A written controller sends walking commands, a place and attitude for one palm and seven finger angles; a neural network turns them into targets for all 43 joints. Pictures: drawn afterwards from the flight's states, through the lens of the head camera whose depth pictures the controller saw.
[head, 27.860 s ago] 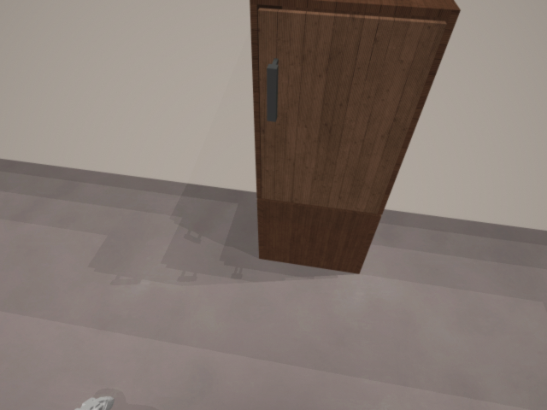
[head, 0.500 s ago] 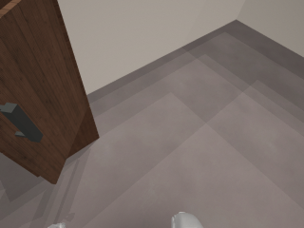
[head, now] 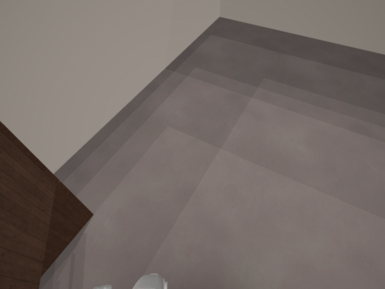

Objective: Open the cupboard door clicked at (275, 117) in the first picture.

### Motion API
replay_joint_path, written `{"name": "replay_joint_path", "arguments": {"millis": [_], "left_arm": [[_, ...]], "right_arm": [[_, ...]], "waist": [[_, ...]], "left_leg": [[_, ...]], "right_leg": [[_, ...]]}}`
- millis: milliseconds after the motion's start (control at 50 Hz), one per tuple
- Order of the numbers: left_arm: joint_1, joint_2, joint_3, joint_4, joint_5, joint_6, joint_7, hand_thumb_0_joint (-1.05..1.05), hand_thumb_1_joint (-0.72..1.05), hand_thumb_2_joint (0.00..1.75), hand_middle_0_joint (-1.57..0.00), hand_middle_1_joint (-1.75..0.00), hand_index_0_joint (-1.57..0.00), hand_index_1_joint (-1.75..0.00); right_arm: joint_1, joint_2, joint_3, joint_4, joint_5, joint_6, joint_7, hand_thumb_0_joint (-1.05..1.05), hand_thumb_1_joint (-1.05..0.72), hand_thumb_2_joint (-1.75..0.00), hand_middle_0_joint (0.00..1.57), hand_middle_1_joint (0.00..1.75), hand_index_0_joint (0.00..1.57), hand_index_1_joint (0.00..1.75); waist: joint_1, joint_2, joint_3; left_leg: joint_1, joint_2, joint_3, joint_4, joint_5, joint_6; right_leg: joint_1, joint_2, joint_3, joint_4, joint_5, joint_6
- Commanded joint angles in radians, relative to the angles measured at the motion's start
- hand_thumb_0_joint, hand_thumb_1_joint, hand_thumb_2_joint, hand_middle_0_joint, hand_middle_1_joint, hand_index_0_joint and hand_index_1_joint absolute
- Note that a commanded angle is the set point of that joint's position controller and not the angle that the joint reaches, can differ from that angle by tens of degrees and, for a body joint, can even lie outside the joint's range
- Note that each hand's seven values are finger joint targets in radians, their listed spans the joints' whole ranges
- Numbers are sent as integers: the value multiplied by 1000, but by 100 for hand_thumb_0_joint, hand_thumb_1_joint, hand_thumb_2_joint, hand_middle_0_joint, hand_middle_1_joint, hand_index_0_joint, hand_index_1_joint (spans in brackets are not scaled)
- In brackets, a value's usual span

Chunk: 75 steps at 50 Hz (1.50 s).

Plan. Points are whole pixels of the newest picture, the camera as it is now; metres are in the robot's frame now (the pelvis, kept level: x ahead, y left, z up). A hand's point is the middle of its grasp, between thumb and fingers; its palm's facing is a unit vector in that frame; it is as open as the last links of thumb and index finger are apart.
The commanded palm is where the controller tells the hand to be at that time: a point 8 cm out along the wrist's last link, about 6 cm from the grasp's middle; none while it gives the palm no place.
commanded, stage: walk to a spot facing it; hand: left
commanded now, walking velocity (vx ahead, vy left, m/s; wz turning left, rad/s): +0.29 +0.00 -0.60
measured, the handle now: out of the picture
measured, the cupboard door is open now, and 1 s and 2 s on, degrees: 42 42 42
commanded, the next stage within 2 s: turn to face it in 1.46 s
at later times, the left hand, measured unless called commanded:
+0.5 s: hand (127, 235) +0.27 +0.20 -0.18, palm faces -0.26 -0.95 -0.15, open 7.4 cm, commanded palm none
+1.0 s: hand (185, 173) +0.45 +0.05 -0.15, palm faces -0.47 -0.85 -0.25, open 7.3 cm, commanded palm none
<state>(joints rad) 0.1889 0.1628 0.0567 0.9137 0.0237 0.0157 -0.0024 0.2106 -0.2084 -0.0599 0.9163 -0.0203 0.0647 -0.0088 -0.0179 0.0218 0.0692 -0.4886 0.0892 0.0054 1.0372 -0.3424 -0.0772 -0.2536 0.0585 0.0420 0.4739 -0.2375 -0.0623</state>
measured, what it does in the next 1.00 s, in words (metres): walks ahead, turning right: left foot, then right foot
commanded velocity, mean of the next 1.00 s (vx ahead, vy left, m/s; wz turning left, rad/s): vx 0.33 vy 0.00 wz -0.49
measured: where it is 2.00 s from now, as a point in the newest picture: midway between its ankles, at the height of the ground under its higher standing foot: (261, 181)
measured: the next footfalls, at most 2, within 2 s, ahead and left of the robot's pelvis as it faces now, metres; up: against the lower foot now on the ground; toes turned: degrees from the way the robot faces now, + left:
left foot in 0.20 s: +0.08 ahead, +0.14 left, +0.00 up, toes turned -4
right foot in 0.68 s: +0.30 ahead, -0.09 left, +0.00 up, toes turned -31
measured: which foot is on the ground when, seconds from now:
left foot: up 0.00-0.18, down 0.20-0.66, up 0.68-1.00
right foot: down 0.00-0.20, up 0.22-0.66, down 0.68-1.00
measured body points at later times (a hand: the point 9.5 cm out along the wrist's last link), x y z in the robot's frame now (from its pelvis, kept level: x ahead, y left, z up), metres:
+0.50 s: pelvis +0.14 +0.03 +0.00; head +0.19 +0.05 +0.44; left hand +0.28 +0.25 -0.16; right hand +0.03 -0.17 -0.14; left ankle +0.04 +0.14 -0.74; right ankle +0.17 -0.11 -0.65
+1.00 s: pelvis +0.36 -0.11 +0.00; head +0.39 -0.16 +0.45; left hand +0.48 +0.09 -0.14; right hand +0.32 -0.35 -0.16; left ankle +0.51 +0.02 -0.65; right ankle +0.26 -0.07 -0.74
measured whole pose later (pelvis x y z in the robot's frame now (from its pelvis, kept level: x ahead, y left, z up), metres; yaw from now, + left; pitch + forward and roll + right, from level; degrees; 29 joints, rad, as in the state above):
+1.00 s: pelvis +0.36 -0.11 +0.00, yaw -33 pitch +3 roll +3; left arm 0.35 0.15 0.06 1.01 0.01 -0.08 0.01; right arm 0.14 -0.18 -0.04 0.92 0.00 -0.01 -0.01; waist 0.01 0.00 0.06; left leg -0.67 0.12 0.01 1.05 -0.18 -0.04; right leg -0.06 0.11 0.03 0.32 -0.30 -0.11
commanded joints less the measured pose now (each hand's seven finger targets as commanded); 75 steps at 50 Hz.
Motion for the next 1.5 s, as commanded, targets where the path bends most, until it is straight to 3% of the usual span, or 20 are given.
{"name": "replay_joint_path", "arguments": {"millis": [0,140,180,200,320,500,580,620,640,660,740,820,900,980,1100,1160,1180,1200,1320,1480], "left_arm": [[71,217,68,-46,-1,-29,1,0,90,90,-20,-30,-20,-30],[41,192,73,-44,-6,-33,-6,0,90,90,-20,-30,-20,-30],[12,88,49,-86,-14,-41,-23,0,90,90,-20,-30,-20,-30],[-55,130,53,-100,4,-44,-29,0,90,90,-20,-30,-20,-30],[43,57,45,-17,9,-23,-48,0,90,90,-20,-30,-20,-30],[-139,23,15,-71,0,-16,-60,0,90,90,-20,-30,-20,-30],[57,86,39,-21,-2,-28,-41,0,90,90,-20,-30,-20,-30],[309,174,65,50,5,-44,-30,0,90,90,-20,-30,-20,-30],[355,274,86,57,1,-51,-16,0,90,90,-20,-30,-20,-30],[315,316,88,41,-22,-45,0,0,90,90,-20,-30,-20,-30],[46,143,30,-8,-20,-67,13,0,90,90,-20,-30,-20,-30],[114,138,29,30,-10,-95,6,0,90,90,-20,-30,-20,-30],[259,113,31,77,-23,-108,12,0,90,90,-20,-30,-20,-30],[299,110,23,95,-10,-103,23,0,90,90,-20,-30,-20,-30],[356,123,17,130,-11,-112,51,0,90,90,-20,-30,-20,-30],[253,125,25,102,-29,-117,43,0,90,90,-20,-30,-20,-30],[316,61,9,94,-47,-119,26,0,90,90,-20,-30,-20,-30],[283,101,16,89,-26,-114,31,0,90,90,-20,-30,-20,-30],[203,-11,17,77,10,-39,-12,0,90,90,-20,-30,-20,-30],[10,-8,12,7,3,-20,-35,0,90,90,-20,-30,-20,-30]], "right_arm": [[-60,-85,-29,-99,-4,-47,1,0,-90,-90,20,30,20,30],[90,-82,-22,-58,7,-107,-14,0,-90,-90,20,30,20,30],[287,-256,-59,-21,-17,-116,-35,0,-90,-90,20,30,20,30],[283,-250,-49,-26,-15,-109,-38,0,-90,-90,20,30,20,30],[235,-73,18,-4,-6,-140,-43,0,-90,-90,20,30,20,30],[342,-70,30,71,-12,-139,-44,0,-90,-90,20,30,20,30],[276,-149,5,64,-1,-136,-43,0,-90,-90,20,30,20,30],[181,-151,2,32,17,-135,-26,0,-90,-90,20,30,20,30],[212,-42,17,3,36,-136,-18,0,-90,-90,20,30,20,30],[141,-62,9,-26,30,-130,-16,0,-90,-90,20,30,20,30],[172,-25,0,34,9,-86,-11,0,-90,-90,20,30,20,30],[188,-11,-2,39,1,-73,-7,0,-90,-90,20,30,20,30],[63,-9,3,1,13,-82,-7,0,-90,-90,20,30,20,30],[-119,-21,5,-55,11,-91,8,0,-90,-90,20,30,20,30],[-155,-19,15,-58,13,-112,3,0,-90,-90,20,30,20,30],[243,-145,-28,60,-10,-120,-19,0,-90,-90,20,30,20,30],[329,-221,-46,76,-26,-126,-23,0,-90,-90,20,30,20,30],[270,-185,-25,62,-2,-118,-17,0,-90,-90,20,30,20,30],[198,-20,23,93,-7,-170,-36,0,-90,-90,20,30,20,30],[247,-52,25,91,1,-144,-37,0,-90,-90,20,30,20,30]], "waist": [[57,-173,-35],[-18,-108,-108],[-106,349,-152],[-116,208,-70],[0,131,3],[-4,138,60],[105,160,-71],[240,92,-171],[225,-204,-237],[198,-209,-195],[2,-56,79],[-25,-68,-20],[31,-135,-88],[59,-162,-34],[28,-203,-45],[-165,-69,-232],[-147,192,-384],[-100,101,-330],[28,37,-34],[23,159,29]], "left_leg": [[-64,-24,9,-129,-39,0],[446,-75,26,-649,24,41],[736,380,-489,-838,-250,170],[607,433,-498,-881,-249,215],[539,182,47,-729,716,15],[543,177,224,-715,990,84],[570,234,247,-465,1354,94],[301,175,272,-57,1011,65],[-70,-24,236,325,-123,27],[-209,-43,69,495,-233,53],[-54,77,-25,289,102,48],[-79,53,2,121,110,27],[-203,1,41,78,174,29],[-238,-13,81,-90,148,34],[-15,-163,211,-378,112,91],[631,51,-70,-514,367,206],[853,392,-456,-570,559,355],[734,424,-490,-673,499,365],[390,196,81,-726,753,100],[398,110,263,-715,1105,62]], "right_leg": [[73,-248,352,-259,-236,-137],[-159,-146,333,-75,-192,-82],[-548,45,10,438,-370,36],[-571,-49,36,571,-317,39],[-543,-73,-58,838,-17,55],[-408,-44,-222,379,63,11],[-103,32,-250,263,-41,-65],[325,-46,-143,106,37,-137],[557,-371,418,-13,63,-270],[483,-465,643,-181,-24,-304],[-102,-291,252,-312,-38,166],[34,-219,130,-248,345,-19],[280,-159,80,-157,879,255],[347,-188,105,-141,887,36],[393,-173,126,-21,1374,103],[-30,-122,97,449,781,78],[-254,15,6,878,-183,81],[-290,-30,59,1021,-247,39],[-373,-114,-20,924,-15,82],[-318,-51,-220,400,161,80]]}}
